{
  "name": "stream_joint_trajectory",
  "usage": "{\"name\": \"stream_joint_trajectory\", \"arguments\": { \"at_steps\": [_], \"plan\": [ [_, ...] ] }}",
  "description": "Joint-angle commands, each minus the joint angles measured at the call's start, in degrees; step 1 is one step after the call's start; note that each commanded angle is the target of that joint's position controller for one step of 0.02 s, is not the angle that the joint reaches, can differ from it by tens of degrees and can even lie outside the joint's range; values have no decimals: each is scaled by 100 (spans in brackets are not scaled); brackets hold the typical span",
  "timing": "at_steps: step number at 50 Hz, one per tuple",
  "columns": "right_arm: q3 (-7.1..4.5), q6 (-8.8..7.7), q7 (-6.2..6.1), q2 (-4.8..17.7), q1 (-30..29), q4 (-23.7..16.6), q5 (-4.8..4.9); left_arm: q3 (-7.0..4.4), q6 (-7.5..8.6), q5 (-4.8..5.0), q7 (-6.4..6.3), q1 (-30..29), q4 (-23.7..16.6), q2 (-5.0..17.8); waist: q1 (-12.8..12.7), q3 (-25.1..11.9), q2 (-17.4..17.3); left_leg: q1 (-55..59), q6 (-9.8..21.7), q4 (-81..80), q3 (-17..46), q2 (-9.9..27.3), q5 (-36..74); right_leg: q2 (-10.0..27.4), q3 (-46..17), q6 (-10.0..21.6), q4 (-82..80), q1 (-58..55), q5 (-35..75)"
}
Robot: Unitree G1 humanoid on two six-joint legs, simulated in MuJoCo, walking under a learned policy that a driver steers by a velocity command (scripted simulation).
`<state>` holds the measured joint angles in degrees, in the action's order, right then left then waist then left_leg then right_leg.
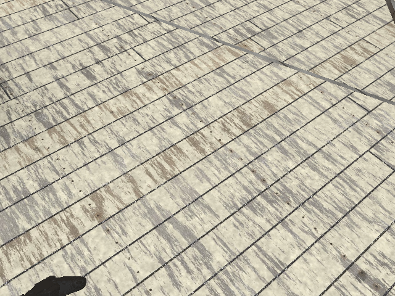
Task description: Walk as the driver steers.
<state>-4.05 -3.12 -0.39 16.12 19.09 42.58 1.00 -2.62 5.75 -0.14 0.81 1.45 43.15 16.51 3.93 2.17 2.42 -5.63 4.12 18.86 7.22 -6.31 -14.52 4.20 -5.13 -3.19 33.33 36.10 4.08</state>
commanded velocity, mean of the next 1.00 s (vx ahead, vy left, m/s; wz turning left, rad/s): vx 0.50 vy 0.00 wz -0.05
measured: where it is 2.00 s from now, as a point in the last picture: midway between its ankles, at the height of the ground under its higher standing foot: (212, 188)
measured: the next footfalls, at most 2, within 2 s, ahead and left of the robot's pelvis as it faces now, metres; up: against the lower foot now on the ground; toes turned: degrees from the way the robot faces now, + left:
right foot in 0.12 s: +0.26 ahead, -0.14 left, +0.00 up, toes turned +3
left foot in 0.66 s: +0.55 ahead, +0.11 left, +0.00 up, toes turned +3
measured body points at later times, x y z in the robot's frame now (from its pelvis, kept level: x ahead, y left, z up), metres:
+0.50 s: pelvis +0.28 -0.05 +0.00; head +0.31 -0.06 +0.45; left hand +0.26 +0.22 -0.12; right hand +0.50 -0.28 -0.09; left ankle +0.45 +0.13 -0.69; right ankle +0.22 -0.15 -0.74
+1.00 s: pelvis +0.55 +0.00 +0.00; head +0.58 -0.01 +0.45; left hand +0.74 +0.25 -0.11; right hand +0.57 -0.29 -0.12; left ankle +0.51 +0.11 -0.74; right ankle +0.69 -0.18 -0.68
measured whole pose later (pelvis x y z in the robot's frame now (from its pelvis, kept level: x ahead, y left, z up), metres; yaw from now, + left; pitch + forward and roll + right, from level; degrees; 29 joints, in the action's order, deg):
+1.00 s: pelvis +0.55 +0.00 +0.00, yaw -8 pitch +1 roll +3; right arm -4.4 -5.5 0.0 15.5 18.0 48.0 -0.7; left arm -3.7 1.7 1.2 0.9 9.6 45.5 17.1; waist 2.9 1.5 2.4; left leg -1.3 1.0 13.3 -11.2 -1.5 -12.6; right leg 7.0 -3.3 -0.4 48.3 39.8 -1.3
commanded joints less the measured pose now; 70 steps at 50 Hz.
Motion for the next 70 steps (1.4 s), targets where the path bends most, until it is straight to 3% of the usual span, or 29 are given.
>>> {"name": "stream_joint_trajectory", "arguments": {
  "at_steps": [1, 5, 6, 7, 8, 10, 12, 15, 23, 29, 31, 33, 34, 35, 36, 38, 43, 49, 54, 57, 59, 60, 61, 62, 63, 64, 65, 67, 70],
  "plan": [
    [-217, -53, -38, 833, 299, -145, 12, -96, 144, 38, 73, -521, -478, 495, 71, -134, -794, -180, 761, -292, 915, 1482, 1077, -206, 179, 156, -407, -655, 212],
    [-222, 28, -61, 873, 184, -117, -26, -218, 215, 16, 82, 195, -329, 746, -390, -271, -1108, 323, 598, 535, 1090, 1630, 2578, -379, 431, 602, -731, -1428, -663],
    [-135, 33, -47, 674, 114, -170, -54, -323, 235, -35, 61, 942, -159, 987, -738, -814, -915, 118, 422, 1573, 797, 1282, 2947, -127, 246, 841, -646, -2499, -446],
    [-14, 17, -50, 357, 570, -248, -143, -429, 242, -115, 51, 1764, -66, 1429, -808, -1799, 1, -1106, 101, 3347, 399, 687, 1431, 937, -1134, 1424, -403, -4389, -390],
    [57, -49, -45, 136, 1187, -215, 21, -493, 169, -20, 131, 2241, 233, 1507, -659, -2193, 1671, -2950, -247, 4889, 111, 33, -1811, 1754, -3606, 2093, -1352, -5661, -2107],
    [-91, -88, -44, 884, 94, -310, 113, -263, 116, 122, 134, 1707, 108, 734, -869, -817, 380, -3856, -170, 5484, 284, 569, -1225, 1502, -2918, 1636, -1790, -4578, -3264],
    [-86, -119, -27, 750, -365, -445, -43, -174, 68, -8, 108, 1225, 46, 560, -617, -215, 36, -3529, -197, 4900, -24, 1019, -468, 1099, -1913, 1566, -2030, -3361, -2057],
    [-47, -97, -5, 448, -175, -410, -29, -143, 95, -20, 76, 1252, 143, 542, -418, -312, 365, -3066, -285, 4336, -204, 1238, -183, 830, -1263, 1628, -2322, -2920, -1138],
    [83, -171, 72, 163, -1510, -765, -51, -177, -8, 113, -35, 1838, 491, 807, -816, -17, 125, -3064, -471, 1854, -621, 1131, 1771, 498, -38, 1411, -2532, -3033, 63],
    [80, -258, 266, 234, -2295, -1098, 10, -184, -191, 147, -78, 2328, 787, 904, -930, 199, 141, -3083, -237, 1052, -642, 912, 1446, 967, -251, 1341, -2087, -3906, 526],
    [-7, -292, 269, 431, -1901, -1037, -16, -225, -245, 157, -113, 2215, 792, 1037, -596, -23, 239, -2362, -89, 839, -699, 727, 1061, 984, -332, 1238, -1574, -4003, 1526],
    [-239, -305, 174, 918, -311, -623, -97, -163, -252, 105, -121, 1969, 661, 934, 235, -1131, 146, 258, 280, 854, -591, 909, 1454, 496, -24, 952, 224, -3070, 1945],
    [-367, -270, 102, 1437, 534, -526, -238, -4, -167, 22, -99, 2273, 461, 403, 338, -2118, -814, 2642, 897, 1045, 1259, 2395, 1327, -216, 317, 590, 2345, -999, -179],
    [-314, -209, 109, 1227, 685, -432, -154, 88, -78, 110, -72, 2681, 553, 195, 234, -2852, -1842, 3264, 1374, 351, 3120, 3198, 500, -653, -27, 455, 3655, 125, -3716],
    [-187, -176, 94, 814, 444, -442, -117, -106, -47, 268, -58, 2260, 511, 837, 313, -2001, -1221, 2562, 1117, 91, 2642, 2956, -128, -307, -300, 476, 4116, 604, -3538],
    [-79, -200, 100, 532, -213, -408, -125, -140, -63, 226, -69, 1565, 323, 778, 40, -700, -656, 886, 787, -315, 1193, 2477, 546, 114, -60, 457, 3743, 512, -2687],
    [-106, -405, 130, 432, -907, -195, -175, -163, -416, 187, -116, 1738, 295, 324, -560, -83, -719, -544, 776, -1201, -230, 2165, 1177, 408, -90, 267, 3130, -14, -1807],
    [-213, -343, -7, 751, -612, 96, -162, -102, -341, 126, 67, 711, -76, 179, -244, 142, -464, -214, 576, -1265, -1407, 1988, 1721, 320, 256, 290, 1213, 64, -83],
    [-308, -158, -35, 979, -211, 335, -12, -96, -367, 130, 217, -16, -506, 237, -30, 324, -434, 821, 444, -931, -1667, 2321, 2035, 202, 560, 566, 430, 327, -577],
    [-371, -22, -69, 1195, -314, 340, 61, -219, -405, 121, 258, 257, -613, 460, -337, -30, -669, 1178, 244, 95, -1894, 2345, 4335, -256, 1021, 875, 339, -402, -1458],
    [-321, 64, -103, 1135, -460, 269, 80, -545, -432, 137, 173, 1817, -244, 1009, -1201, -851, -510, 462, -127, 2373, -2177, 1931, 4914, -792, 1145, 1242, -192, -2626, -1072],
    [-162, 6, -108, 700, -262, 94, -167, -705, -485, 123, 31, 2331, -169, 1643, -1152, -1361, 652, -1179, -500, 4321, -2160, 1504, 1720, 340, -594, 1647, -180, -4260, 284],
    [23, -162, -42, 236, 155, -168, -206, -699, -418, 42, 55, 1897, -455, 1984, -578, -2303, 1536, -3150, -834, 6196, -1084, 257, -2327, 1668, -3850, 2973, -1019, -5703, 195],
    [-91, -303, 17, 837, -460, -144, 2, -546, -360, 41, 118, 1896, -575, 1432, -1021, -2392, 395, -3556, -704, 6417, -191, 584, -2169, 1589, -3466, 2697, -1271, -5639, 658],
    [-91, -351, 21, 855, -804, -277, 113, -477, -296, 52, 122, 1679, -562, 1184, -934, -1672, 234, -3755, -576, 6157, -269, 787, -1743, 1382, -2510, 2467, -1158, -5012, 1238],
    [-85, -342, -45, 780, -817, -193, 8, -438, -273, 118, 109, 1392, -566, 1017, -692, -1122, -297, -3610, -575, 5656, -296, 1044, -1337, 1067, -1849, 2184, -1128, -4182, 1566],
    [-125, -276, -113, 839, -864, -162, -143, -386, -301, 126, 65, 1119, -612, 832, -536, -834, -356, -3293, -582, 5295, -342, 1182, -1060, 901, -1448, 2031, -1270, -3484, 1764],
    [-151, -111, -128, 846, -609, -179, -141, -399, -320, -12, 14, 878, -732, 890, -255, -743, -4, -2674, -705, 4989, -294, 1179, -940, 797, -1227, 2127, -1401, -2601, 2443],
    [-84, -13, -156, 595, -717, -217, -184, -444, -364, 41, -92, 927, -703, 1022, -221, -830, -38, -2662, -867, 4009, -426, 949, -396, 483, -838, 1944, -1346, -2378, 2744]
  ]
}}
Keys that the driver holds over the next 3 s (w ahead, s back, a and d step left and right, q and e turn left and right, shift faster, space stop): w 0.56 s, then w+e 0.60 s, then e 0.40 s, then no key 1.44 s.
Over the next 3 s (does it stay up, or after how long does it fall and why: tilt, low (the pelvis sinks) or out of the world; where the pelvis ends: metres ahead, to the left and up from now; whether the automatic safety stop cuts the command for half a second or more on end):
stays up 0.86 -0.14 -0.01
